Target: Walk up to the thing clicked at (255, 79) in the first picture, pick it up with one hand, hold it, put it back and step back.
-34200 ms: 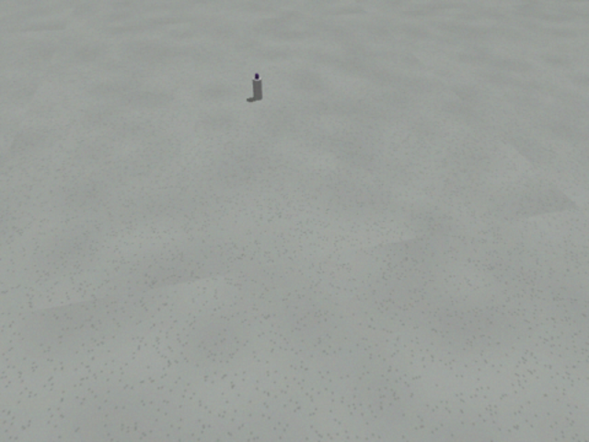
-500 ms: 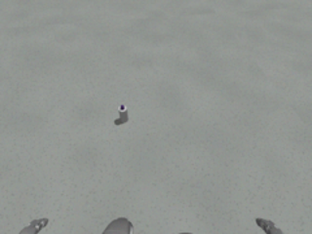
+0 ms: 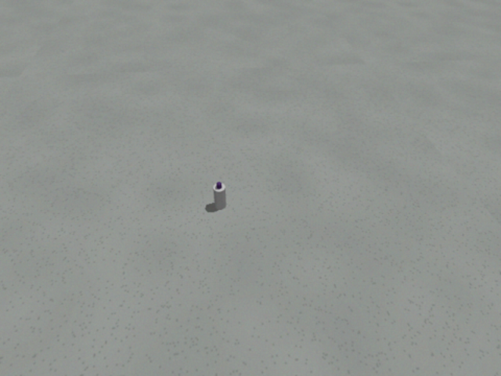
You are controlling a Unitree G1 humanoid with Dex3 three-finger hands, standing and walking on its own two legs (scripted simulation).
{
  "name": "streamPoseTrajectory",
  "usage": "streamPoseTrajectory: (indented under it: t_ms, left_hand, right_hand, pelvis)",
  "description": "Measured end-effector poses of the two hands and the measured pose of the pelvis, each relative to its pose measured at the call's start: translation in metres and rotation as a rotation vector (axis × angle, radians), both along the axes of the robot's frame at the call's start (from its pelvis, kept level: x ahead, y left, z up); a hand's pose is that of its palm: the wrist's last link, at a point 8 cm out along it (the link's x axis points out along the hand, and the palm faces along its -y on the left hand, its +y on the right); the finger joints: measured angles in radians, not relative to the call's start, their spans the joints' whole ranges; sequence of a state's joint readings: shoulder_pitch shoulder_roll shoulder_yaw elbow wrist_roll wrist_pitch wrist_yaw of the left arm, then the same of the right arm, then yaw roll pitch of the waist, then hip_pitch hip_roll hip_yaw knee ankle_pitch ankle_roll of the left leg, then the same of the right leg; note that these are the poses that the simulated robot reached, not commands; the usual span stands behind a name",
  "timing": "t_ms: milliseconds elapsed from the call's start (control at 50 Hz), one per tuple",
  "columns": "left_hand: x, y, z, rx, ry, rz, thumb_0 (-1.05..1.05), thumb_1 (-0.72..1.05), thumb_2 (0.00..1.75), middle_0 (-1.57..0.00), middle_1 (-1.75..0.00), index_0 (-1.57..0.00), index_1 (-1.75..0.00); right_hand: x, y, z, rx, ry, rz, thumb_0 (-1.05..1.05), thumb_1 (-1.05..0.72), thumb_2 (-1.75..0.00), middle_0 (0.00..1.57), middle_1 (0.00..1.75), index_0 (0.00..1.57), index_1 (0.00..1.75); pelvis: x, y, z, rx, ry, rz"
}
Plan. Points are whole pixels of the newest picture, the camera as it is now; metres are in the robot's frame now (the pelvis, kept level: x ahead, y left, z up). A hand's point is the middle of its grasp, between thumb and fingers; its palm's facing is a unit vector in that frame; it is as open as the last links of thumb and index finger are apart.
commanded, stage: step back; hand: left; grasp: from the side
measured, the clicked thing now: (219, 194) +1.04 +0.18 -0.68
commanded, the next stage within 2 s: stand in 0.72 s
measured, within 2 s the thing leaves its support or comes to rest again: neither
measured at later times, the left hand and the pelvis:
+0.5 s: hand out of the picture +0.11 +0.27 -0.16, palm faces +0.00 -0.93 -0.37, open 7.4 cm; pelvis +0.04 +0.01 -0.01, yaw +0 degrees
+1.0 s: hand (101, 374) +0.16 +0.26 -0.14, palm faces -0.04 -0.94 -0.34, open 7.4 cm; pelvis +0.06 +0.01 +0.01, yaw -1 degrees
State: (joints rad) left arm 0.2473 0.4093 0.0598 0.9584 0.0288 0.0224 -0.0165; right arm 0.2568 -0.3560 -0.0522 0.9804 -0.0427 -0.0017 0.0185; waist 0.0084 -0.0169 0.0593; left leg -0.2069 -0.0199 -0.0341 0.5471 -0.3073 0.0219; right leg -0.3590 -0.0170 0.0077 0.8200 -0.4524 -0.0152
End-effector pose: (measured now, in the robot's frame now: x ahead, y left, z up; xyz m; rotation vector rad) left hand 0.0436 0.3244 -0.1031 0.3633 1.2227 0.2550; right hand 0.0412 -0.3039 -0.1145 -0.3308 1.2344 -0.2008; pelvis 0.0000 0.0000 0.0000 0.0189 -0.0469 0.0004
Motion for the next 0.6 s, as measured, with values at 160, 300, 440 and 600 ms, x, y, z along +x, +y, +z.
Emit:
streamPoseTrajectory:
  t_ms: [160,300,440,600]
  left_hand:
    - [0.019,-0.021,-0.005,-0.007,-0.040,-0.034,0.01,0.90,0.90,-0.20,-0.30,-0.20,-0.30]
    - [0.028,-0.031,0.000,-0.023,-0.081,-0.007,0.01,0.90,0.90,-0.21,-0.30,-0.20,-0.30]
    - [0.047,-0.012,-0.014,-0.033,-0.039,-0.006,0.01,0.90,0.90,-0.21,-0.30,-0.20,-0.30]
    - [0.078,-0.008,-0.015,-0.050,-0.026,-0.024,0.01,0.90,0.90,-0.20,-0.30,-0.20,-0.30]
  right_hand:
    - [0.013,-0.019,-0.004,-0.004,-0.033,-0.017,0.01,-0.90,-0.90,0.20,0.30,0.21,0.30]
    - [0.041,-0.023,-0.003,-0.021,-0.018,0.021,0.01,-0.91,-0.90,0.20,0.30,0.20,0.30]
    - [0.066,-0.005,-0.003,-0.038,-0.029,0.020,0.01,-0.91,-0.90,0.20,0.30,0.20,0.30]
    - [0.100,0.023,0.002,0.013,-0.061,0.021,0.01,-0.91,-0.90,0.20,0.30,0.20,0.30]
  pelvis:
    - [0.006,-0.016,-0.006,-0.034,-0.008,-0.012]
    - [0.020,-0.014,-0.002,-0.029,-0.005,0.004]
    - [0.037,0.004,-0.008,-0.009,-0.005,0.001]
    - [0.052,0.008,-0.001,-0.032,0.013,-0.018]
